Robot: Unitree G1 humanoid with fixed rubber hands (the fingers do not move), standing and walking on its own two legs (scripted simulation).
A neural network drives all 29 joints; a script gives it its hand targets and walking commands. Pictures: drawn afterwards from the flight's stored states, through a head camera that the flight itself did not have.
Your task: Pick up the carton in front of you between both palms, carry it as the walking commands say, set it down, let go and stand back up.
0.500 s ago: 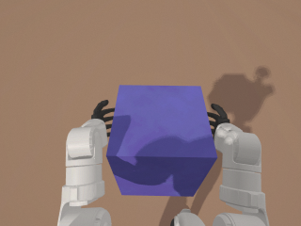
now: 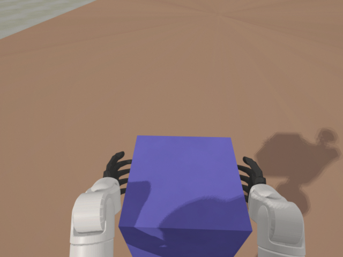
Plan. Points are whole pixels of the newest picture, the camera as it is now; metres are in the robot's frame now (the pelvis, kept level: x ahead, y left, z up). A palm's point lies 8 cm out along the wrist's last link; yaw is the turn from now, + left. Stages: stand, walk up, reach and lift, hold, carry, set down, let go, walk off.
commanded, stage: carry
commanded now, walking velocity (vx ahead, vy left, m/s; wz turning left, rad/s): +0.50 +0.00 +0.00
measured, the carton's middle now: (181, 204) +0.26 +0.00 +0.03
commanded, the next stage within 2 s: none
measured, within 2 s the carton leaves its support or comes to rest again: neither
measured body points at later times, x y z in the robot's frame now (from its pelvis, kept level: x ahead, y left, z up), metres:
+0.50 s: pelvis +0.30 +0.03 +0.00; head +0.28 +0.04 +0.45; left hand +0.58 +0.17 +0.08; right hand +0.56 -0.14 +0.08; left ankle +0.22 +0.13 -0.75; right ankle +0.42 -0.12 -0.71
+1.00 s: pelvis +0.56 +0.00 -0.01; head +0.54 +0.00 +0.44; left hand +0.84 +0.15 +0.07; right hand +0.83 -0.16 +0.08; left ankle +0.61 +0.10 -0.75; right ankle +0.50 -0.10 -0.75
